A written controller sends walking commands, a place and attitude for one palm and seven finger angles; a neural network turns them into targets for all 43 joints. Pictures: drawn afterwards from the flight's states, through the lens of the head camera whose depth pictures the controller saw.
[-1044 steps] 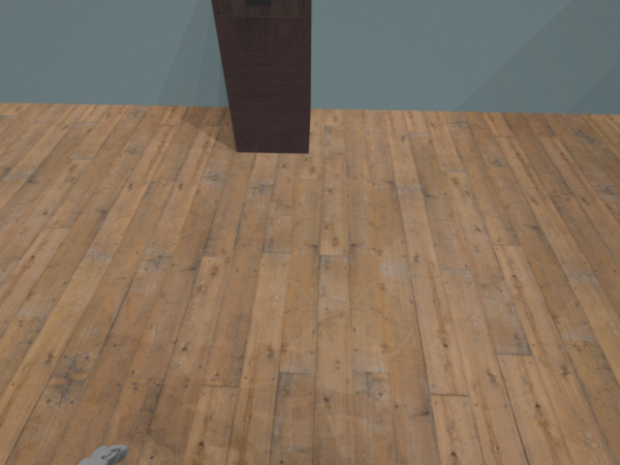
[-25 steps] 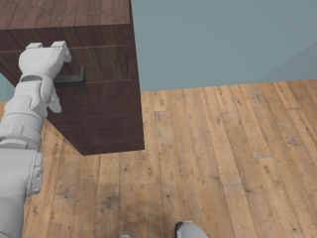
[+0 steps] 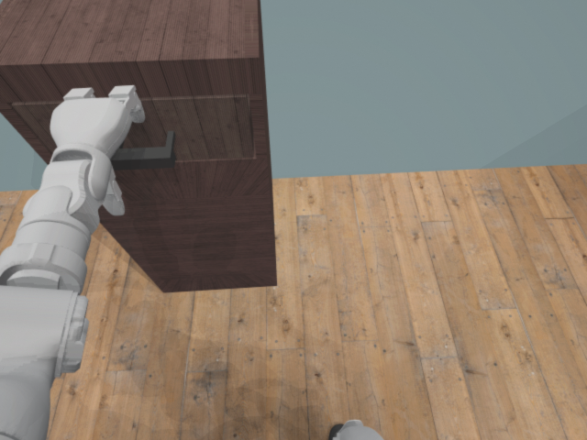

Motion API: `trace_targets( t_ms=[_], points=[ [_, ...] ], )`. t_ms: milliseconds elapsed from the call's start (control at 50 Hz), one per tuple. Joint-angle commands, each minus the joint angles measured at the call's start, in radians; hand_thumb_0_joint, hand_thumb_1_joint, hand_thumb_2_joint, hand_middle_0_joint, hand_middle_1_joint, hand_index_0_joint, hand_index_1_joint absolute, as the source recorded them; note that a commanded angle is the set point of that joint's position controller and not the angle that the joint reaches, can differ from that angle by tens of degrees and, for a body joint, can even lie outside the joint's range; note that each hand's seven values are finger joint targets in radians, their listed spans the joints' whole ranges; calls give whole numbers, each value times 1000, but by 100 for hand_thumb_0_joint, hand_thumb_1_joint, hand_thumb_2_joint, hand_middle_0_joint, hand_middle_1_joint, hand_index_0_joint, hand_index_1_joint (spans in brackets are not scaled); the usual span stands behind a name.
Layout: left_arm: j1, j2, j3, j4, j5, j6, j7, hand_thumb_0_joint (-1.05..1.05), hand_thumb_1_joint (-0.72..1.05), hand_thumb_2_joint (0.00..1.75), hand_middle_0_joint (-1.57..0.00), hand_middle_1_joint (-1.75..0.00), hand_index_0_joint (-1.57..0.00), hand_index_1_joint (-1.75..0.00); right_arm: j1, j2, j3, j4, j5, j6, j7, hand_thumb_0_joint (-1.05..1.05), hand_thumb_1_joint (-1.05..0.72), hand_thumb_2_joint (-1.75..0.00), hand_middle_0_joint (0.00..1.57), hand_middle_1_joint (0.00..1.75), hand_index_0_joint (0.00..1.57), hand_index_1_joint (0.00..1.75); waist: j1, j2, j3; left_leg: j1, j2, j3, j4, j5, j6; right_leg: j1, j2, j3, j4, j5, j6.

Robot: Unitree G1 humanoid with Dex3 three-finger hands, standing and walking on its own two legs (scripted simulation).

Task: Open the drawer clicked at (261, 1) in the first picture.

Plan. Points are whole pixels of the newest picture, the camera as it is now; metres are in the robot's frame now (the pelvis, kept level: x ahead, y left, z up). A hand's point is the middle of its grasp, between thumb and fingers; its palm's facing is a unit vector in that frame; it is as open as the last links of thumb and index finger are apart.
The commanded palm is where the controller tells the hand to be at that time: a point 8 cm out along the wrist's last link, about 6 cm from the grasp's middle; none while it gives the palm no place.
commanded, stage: re-aim the fingers above the handle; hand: left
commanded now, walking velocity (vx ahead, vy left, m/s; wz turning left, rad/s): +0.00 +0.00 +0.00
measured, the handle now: (143, 148) +0.56 +0.23 +0.01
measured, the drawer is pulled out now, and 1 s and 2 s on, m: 0.00 0.00 0.00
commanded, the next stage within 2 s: lower the fingers behind the handle in 0.60 s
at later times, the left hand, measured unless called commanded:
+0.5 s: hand (107, 157) +0.49 +0.24 +0.08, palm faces -0.05 +0.02 -1.00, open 13.9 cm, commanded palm +0.47 +0.24 +0.13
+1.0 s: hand (121, 162) +0.50 +0.23 +0.05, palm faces -0.06 +0.00 -1.00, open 13.9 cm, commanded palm +0.48 +0.24 +0.11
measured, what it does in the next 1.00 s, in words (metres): stands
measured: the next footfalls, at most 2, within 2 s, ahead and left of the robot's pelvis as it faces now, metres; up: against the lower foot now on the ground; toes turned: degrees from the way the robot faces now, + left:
none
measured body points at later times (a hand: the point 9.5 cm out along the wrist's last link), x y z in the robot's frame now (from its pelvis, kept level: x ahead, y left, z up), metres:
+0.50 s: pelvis +0.00 +0.00 +0.00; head +0.09 -0.01 +0.44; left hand +0.49 +0.24 +0.13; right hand +0.01 -0.28 -0.13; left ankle -0.04 +0.11 -0.71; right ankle +0.02 -0.14 -0.71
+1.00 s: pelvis -0.01 +0.00 -0.01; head +0.10 +0.00 +0.43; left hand +0.50 +0.23 +0.11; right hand -0.01 -0.28 -0.13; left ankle -0.04 +0.11 -0.71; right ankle +0.02 -0.14 -0.71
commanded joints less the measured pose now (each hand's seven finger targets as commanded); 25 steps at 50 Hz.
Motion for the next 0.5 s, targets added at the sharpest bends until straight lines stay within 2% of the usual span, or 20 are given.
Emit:
trace_targets(
  t_ms=[0,40,60,100,120,140,160,200,220,240,280,300,340,380,400,420,460,480],
  points=[
    [-456,287,63,-162,-13,28,26,0,-50,30,-30,-120,-30,-120,149,-168,-52,-51,1,-7,-17,0,-90,-90,20,30,20,30,-11,12,-425,187,-37,-1,-57,510,18,307,67,-29,-26,361,-50],
    [-479,237,20,-193,-12,17,14,0,-50,30,-30,-120,-30,-120,154,-162,-56,-58,4,-12,-20,0,-90,-90,20,30,20,30,-21,29,-430,214,-37,-7,-57,513,20,290,69,-29,-31,350,-49],
    [-466,239,28,-206,-14,8,8,0,-50,30,-30,-120,-30,-120,155,-160,-59,-59,3,-14,-22,0,-90,-90,20,30,20,30,-14,38,-448,233,-36,-7,-53,532,21,293,68,-28,-32,353,-50],
    [-494,228,23,-224,-23,-12,0,0,-50,30,-30,-120,-30,-120,165,-161,-63,-53,0,-15,-25,0,-90,-90,20,30,20,30,-33,25,-442,253,-33,-14,-47,548,21,272,71,-30,-35,351,-49],
    [-476,238,36,-219,-27,-20,1,0,-50,30,-30,-120,-30,-120,165,-159,-63,-52,-2,-15,-27,0,-90,-90,20,30,20,30,-25,5,-448,239,-35,-12,-47,539,24,291,70,-26,-34,360,-46],
    [-453,273,67,-227,-30,-26,2,0,-50,30,-30,-120,-30,-120,163,-162,-61,-54,-1,-14,-26,0,-90,-90,20,30,20,30,-10,24,-455,232,-39,-12,-49,538,22,304,70,-24,-29,366,-49],
    [-437,291,84,-216,-25,-27,7,0,-50,30,-30,-120,-30,-120,156,-162,-58,-53,-5,-13,-27,0,-90,-90,20,30,20,30,-1,17,-450,213,-41,-6,-48,540,24,314,68,-24,-24,376,-50],
    [-436,295,94,-238,-22,-30,21,0,-50,30,-30,-120,-30,-120,152,-160,-59,-55,-7,-10,-21,0,-90,-90,20,30,20,30,9,40,-465,215,-41,-4,-46,565,20,321,68,-23,-18,390,-52],
    [-412,321,111,-217,-16,-23,31,0,-50,30,-30,-120,-30,-120,147,-161,-55,-50,-7,-9,-20,0,-90,-90,20,30,20,30,15,38,-447,192,-40,-3,-48,553,20,324,66,-24,-14,388,-51],
    [-398,310,103,-199,-16,-10,36,0,-50,30,-30,-120,-30,-120,144,-162,-54,-52,-4,-8,-17,0,-90,-90,20,30,20,30,11,29,-424,179,-42,-1,-51,538,19,319,67,-27,-15,382,-51],
    [-398,294,89,-195,-14,5,43,0,-50,30,-30,-120,-30,-120,141,-162,-55,-55,-1,-8,-14,0,-90,-90,20,30,20,30,12,24,-422,177,-40,2,-58,514,18,320,68,-28,-20,365,-51],
    [-420,307,94,-196,-11,8,43,0,-50,30,-30,-120,-30,-120,141,-166,-55,-55,0,-7,-15,0,-90,-90,20,30,20,30,7,11,-429,176,-40,2,-60,508,20,327,68,-26,-22,365,-52],
    [-461,292,66,-190,-6,17,40,0,-50,30,-30,-120,-30,-120,146,-167,-56,-50,4,-11,-20,0,-90,-90,20,30,20,30,-15,5,-405,173,-40,2,-64,468,22,305,68,-27,-30,346,-49],
    [-451,304,79,-214,-11,9,29,0,-50,30,-30,-120,-30,-120,147,-166,-59,-56,3,-16,-22,0,-90,-90,20,30,20,30,0,35,-449,200,-41,1,-66,473,22,325,67,-22,-30,345,-51],
    [-462,296,74,-228,-15,-1,22,0,-50,30,-30,-120,-30,-120,147,-167,-61,-58,3,-15,-25,0,-90,-90,20,30,20,30,-8,22,-466,214,-41,-2,-61,492,23,327,68,-21,-32,351,-51],
    [-469,241,26,-215,-15,-5,17,0,-50,30,-30,-120,-30,-120,151,-158,-61,-54,2,-19,-27,0,-90,-90,20,30,20,30,-25,34,-436,219,-40,-1,-62,482,25,299,67,-25,-39,338,-49],
    [-457,288,68,-199,-19,-14,13,0,-50,30,-30,-120,-30,-120,154,-168,-60,-46,2,-20,-30,0,-90,-90,20,30,20,30,-16,-4,-415,196,-41,-4,-66,446,25,301,67,-23,-41,321,-48],
    [-463,285,65,-212,-21,-19,12,0,-50,30,-30,-120,-30,-120,154,-165,-59,-51,2,-21,-29,0,-90,-90,20,30,20,30,-12,17,-425,200,-43,-4,-68,453,24,308,68,-22,-39,328,-50]
  ],
)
